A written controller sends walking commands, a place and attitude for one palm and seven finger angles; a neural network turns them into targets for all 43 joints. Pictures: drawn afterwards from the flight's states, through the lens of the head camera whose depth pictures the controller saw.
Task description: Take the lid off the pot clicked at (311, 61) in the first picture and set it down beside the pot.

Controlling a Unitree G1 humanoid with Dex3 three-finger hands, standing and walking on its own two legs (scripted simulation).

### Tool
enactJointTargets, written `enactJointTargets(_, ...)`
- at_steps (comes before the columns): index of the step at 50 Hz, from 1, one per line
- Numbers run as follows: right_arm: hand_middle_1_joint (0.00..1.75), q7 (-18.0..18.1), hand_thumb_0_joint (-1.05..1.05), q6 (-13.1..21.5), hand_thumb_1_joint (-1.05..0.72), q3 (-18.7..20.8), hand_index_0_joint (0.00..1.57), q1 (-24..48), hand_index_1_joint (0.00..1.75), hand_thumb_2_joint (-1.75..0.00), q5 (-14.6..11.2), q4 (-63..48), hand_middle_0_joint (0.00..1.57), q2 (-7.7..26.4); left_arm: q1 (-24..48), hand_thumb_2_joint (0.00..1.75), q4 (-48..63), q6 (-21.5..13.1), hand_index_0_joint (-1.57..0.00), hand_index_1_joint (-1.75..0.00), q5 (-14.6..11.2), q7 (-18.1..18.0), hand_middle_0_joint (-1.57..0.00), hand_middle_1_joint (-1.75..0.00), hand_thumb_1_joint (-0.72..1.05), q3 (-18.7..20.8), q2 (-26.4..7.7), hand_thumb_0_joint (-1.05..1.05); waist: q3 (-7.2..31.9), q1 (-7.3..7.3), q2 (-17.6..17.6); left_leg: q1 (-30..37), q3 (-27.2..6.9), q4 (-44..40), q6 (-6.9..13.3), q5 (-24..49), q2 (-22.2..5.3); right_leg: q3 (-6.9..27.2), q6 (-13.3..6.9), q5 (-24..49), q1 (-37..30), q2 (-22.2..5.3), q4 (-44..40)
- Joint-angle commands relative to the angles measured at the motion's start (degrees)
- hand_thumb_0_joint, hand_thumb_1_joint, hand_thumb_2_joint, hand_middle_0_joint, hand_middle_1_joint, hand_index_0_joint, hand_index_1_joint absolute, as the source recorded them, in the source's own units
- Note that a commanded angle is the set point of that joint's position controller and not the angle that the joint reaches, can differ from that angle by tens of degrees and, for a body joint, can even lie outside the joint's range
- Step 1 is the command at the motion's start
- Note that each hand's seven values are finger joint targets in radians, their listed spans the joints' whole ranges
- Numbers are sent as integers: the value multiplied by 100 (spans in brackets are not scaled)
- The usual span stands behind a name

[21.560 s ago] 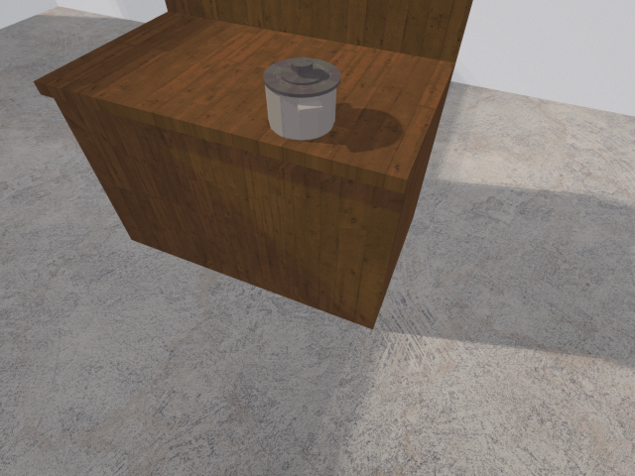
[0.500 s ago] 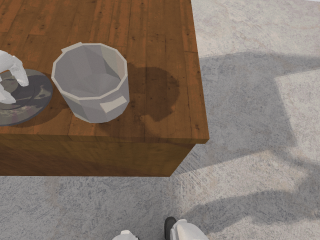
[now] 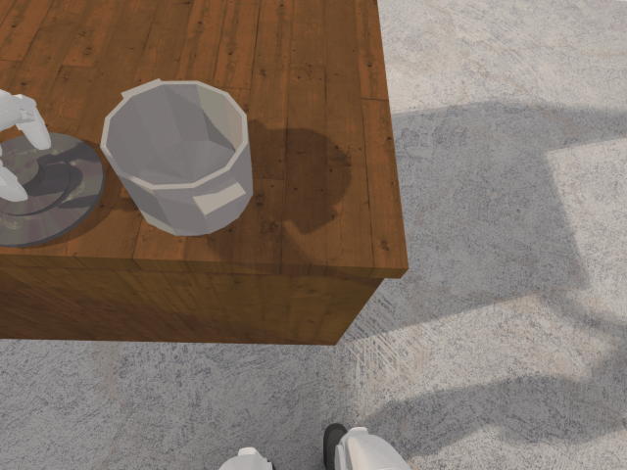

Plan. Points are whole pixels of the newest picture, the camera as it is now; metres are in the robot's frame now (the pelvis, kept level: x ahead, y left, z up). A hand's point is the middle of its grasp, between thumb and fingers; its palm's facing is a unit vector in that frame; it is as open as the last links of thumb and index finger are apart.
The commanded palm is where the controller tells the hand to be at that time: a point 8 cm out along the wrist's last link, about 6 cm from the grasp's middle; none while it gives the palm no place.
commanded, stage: open the fingers wide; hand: left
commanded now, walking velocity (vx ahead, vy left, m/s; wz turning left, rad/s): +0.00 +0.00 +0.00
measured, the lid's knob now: (20, 174) +0.49 +0.35 +0.02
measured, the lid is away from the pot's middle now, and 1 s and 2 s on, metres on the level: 0.21 0.21 0.21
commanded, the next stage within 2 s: raise the empty hand in 0.34 s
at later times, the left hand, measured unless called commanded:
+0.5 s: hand out of the picture +0.47 +0.36 +0.06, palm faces -0.49 -0.16 -0.86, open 10.8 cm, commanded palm +0.51 +0.36 +0.12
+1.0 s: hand out of the picture +0.49 +0.37 +0.11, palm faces -0.44 -0.14 -0.89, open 10.8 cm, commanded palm +0.51 +0.36 +0.17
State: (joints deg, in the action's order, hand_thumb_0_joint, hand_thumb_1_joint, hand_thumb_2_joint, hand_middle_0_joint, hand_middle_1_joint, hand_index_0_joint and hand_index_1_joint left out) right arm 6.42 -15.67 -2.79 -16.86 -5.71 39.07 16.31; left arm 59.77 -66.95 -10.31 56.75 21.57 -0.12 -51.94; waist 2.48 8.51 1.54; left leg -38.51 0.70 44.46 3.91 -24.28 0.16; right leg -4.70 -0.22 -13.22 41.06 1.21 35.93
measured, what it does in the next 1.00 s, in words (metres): stands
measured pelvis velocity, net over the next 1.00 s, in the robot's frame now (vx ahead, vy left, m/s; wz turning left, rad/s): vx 0.01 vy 0.03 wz -0.01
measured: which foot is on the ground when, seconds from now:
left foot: down 0.00-1.00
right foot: down 0.00-1.00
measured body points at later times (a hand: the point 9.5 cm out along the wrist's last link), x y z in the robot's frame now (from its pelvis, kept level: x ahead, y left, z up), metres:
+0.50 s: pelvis +0.00 +0.02 +0.00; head +0.13 +0.05 +0.42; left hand +0.50 +0.37 +0.11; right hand -0.03 -0.26 -0.11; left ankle -0.04 +0.07 -0.71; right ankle +0.03 -0.13 -0.71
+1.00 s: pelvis +0.01 +0.03 +0.00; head +0.12 +0.06 +0.44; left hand +0.51 +0.37 +0.16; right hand +0.00 -0.24 -0.11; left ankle -0.04 +0.07 -0.71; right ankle +0.03 -0.13 -0.71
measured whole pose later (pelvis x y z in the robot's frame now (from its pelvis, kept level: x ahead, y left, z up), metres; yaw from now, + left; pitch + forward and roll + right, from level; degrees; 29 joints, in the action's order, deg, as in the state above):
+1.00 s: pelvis +0.01 +0.03 +0.00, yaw +0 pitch +17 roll -5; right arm 5.4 -16.0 -2.5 -19.3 -5.8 39.1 15.1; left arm 63.5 -65.4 -8.3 56.4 25.1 -1.2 -52.3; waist 3.8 8.4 2.1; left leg -35.0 1.2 42.4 5.9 -24.5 1.4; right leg -3.3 1.1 -12.5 36.9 0.6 32.3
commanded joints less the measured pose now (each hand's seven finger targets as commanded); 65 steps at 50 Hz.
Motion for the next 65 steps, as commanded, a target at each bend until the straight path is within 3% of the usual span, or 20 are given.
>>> enactJointTargets(1,30,129,0,34,-90,317,20,-927,30,-90,17,-178,20,1052,2465,9,966,-2,-25,-107,-72,-215,-25,-107,27,459,-2037,0,2822,91,663,1460,-313,-262,-125,3368,83,229,-91,1423,-1477,299,-42)
enactJointTargets(3,30,147,0,42,-90,296,20,-933,30,-90,6,-183,20,1041,2520,8,954,-26,-24,-106,-49,-230,-24,-106,26,402,-2011,0,2843,71,946,1545,-337,-258,-174,3495,78,221,-115,1392,-1375,299,-5)
enactJointTargets(6,30,158,0,54,-90,247,20,-946,30,-90,-11,-231,20,1062,2359,13,730,-9,-24,-106,-7,-236,-24,-106,23,551,-2304,0,2614,74,561,1020,-234,-258,-64,2834,121,268,-94,1275,-1542,287,4)
enactJointTargets(8,30,158,0,59,-90,281,20,-992,30,-90,0,-255,20,1036,2516,17,1033,-37,-25,-105,30,-247,-25,-105,21,556,-2308,0,2992,3,1034,1427,-303,-252,-147,3239,102,254,-117,1327,-1502,291,32)
enactJointTargets(13,30,164,0,60,-90,285,20,-1069,30,-90,-3,-228,20,1067,2435,25,900,-39,-25,-104,4,-185,-25,-104,18,562,-2293,0,2898,47,1009,1599,-370,-202,-211,3627,51,190,-105,1296,-1235,328,42)
enactJointTargets(16,30,157,0,54,-90,262,20,-1073,30,-90,-16,-236,20,1081,2378,28,590,13,-26,-103,0,-139,-26,-103,17,406,-2161,0,2570,143,786,1243,-305,-216,-138,3115,76,205,-93,1114,-1135,333,12)
enactJointTargets(19,30,155,0,46,-90,307,20,-1180,30,-90,9,-195,20,1084,2542,28,1008,-63,-26,-103,36,-163,-26,-103,16,661,-2456,0,3054,40,1317,1892,-436,-148,-299,3955,22,163,-124,1229,-1025,362,53)
enactJointTargets(24,30,124,0,12,-90,341,20,-1195,30,-90,30,-123,20,1116,2526,27,843,-51,-26,-103,-46,-82,-26,-103,17,438,-2072,0,2700,137,1196,2091,-522,-147,-396,4239,-57,70,-111,1025,-550,403,-12)
enactJointTargets(29,30,115,0,12,-90,371,20,-1264,30,-90,41,-89,20,1089,2881,27,1174,-37,-26,-103,-18,-87,-26,-103,17,493,-2163,0,3032,92,1621,2687,-686,-172,-531,4798,-121,33,-140,986,-438,419,-58)
enactJointTargets(33,30,75,0,-7,-90,388,20,-1239,30,-90,48,-109,20,1086,2845,27,1256,-18,-26,-103,-56,-14,-26,-103,17,434,-2019,0,3014,30,1646,2909,-769,-212,-636,5250,-148,-10,-148,983,-373,434,-94)
enactJointTargets(36,30,62,0,-24,-90,353,20,-1177,30,-90,-2,-104,20,1125,2590,27,641,107,-26,-103,-97,65,-26,-103,17,213,-1775,0,2276,139,906,2177,-604,-303,-456,4230,-96,3,-122,841,-463,424,-185)
enactJointTargets(39,30,42,0,-8,-90,420,20,-1222,30,-90,50,-115,20,1068,3142,27,1408,96,-26,-103,-63,48,-26,-103,17,213,-1746,0,3028,15,1750,3169,-861,-316,-687,5379,-194,-26,-169,983,-364,431,-173)
enactJointTargets(43,30,15,0,0,-90,425,20,-1164,30,-90,61,-138,20,1073,2960,27,1466,91,-26,-103,-119,91,-26,-103,17,501,-2019,0,3091,-69,1351,3113,-801,-329,-678,5769,-150,10,-132,1280,-740,427,-232)
enactJointTargets(46,30,-12,0,-13,-90,407,20,-1076,30,-90,2,-151,20,1087,2631,27,900,213,-26,-103,-148,158,-26,-103,17,131,-1557,0,2319,17,791,2470,-639,-461,-538,4839,-106,6,-133,1164,-798,412,-329)
enactJointTargets(49,30,-30,0,-14,-90,434,20,-1068,30,-90,45,-201,20,1067,3017,27,1545,196,-26,-103,-114,141,-26,-103,17,314,-1827,0,2980,-111,1278,3003,-735,-488,-625,5500,-124,34,-158,1425,-1032,398,-308)
enactJointTargets(52,30,-52,0,-1,-90,438,20,-1001,30,-90,33,-211,20,1052,2963,27,1490,222,-26,-103,-148,180,-26,-103,17,347,-1814,0,2890,-115,1189,3084,-739,-496,-622,5761,-123,23,-152,1480,-1072,402,-367)
enactJointTargets(56,30,-74,0,15,-90,426,20,-907,30,-90,19,-242,20,1034,2845,27,1246,329,-26,-103,-160,233,-26,-103,17,132,-1581,0,2585,-69,917,2740,-605,-630,-501,5133,-73,53,-142,1488,-1300,368,-480)
enactJointTargets(59,30,-123,0,14,-90,464,20,-883,30,-90,55,-241,20,1020,3191,27,1713,358,-26,-103,-159,229,-26,-103,17,185,-1629,0,2833,-109,1363,3328,-765,-645,-610,5732,-128,46,-155,1429,-1153,368,-527)
enactJointTargets(61,30,-119,0,24,-90,446,20,-844,30,-90,33,-222,20,1033,3042,27,1414,409,-26,-103,-195,269,-26,-103,17,150,-1587,0,2584,-65,1021,3026,-653,-690,-525,5299,-98,58,-140,1437,-1292,358,-593)
enactJointTargets(65,30,-139,0,46,-90,447,20,-793,30,-90,31,-203,20,1016,3209,27,1481,492,-26,-103,-207,307,-26,-103,17,-50,-1364,0,2592,-55,986,3081,-668,-789,-495,5282,-103,54,-145,1502,-1402,347,-650)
